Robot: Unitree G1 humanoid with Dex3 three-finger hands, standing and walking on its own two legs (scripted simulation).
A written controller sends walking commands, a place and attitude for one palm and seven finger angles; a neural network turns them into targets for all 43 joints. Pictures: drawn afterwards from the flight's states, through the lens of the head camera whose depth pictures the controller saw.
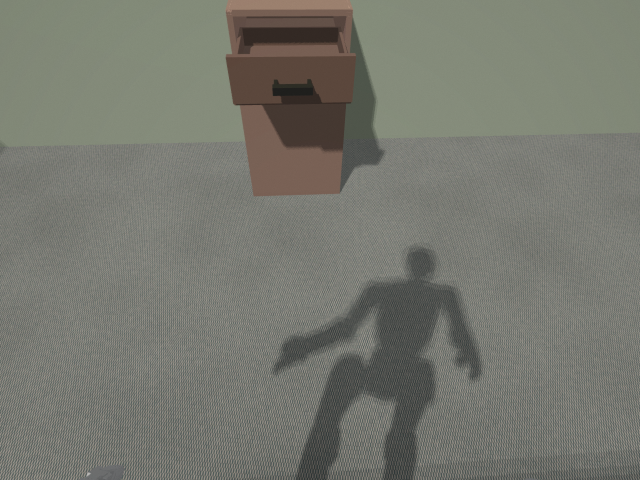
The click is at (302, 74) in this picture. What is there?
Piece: drawer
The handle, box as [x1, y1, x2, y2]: [272, 79, 312, 95]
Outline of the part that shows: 312,84 310,83 310,79 307,79 306,84 278,84 277,81 274,80 274,83 272,84 273,95 312,94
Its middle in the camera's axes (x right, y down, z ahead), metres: -0.08 -0.44 +1.10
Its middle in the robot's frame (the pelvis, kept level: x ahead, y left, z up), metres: +1.11 +0.14 -0.06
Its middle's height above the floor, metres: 0.71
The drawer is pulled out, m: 0.29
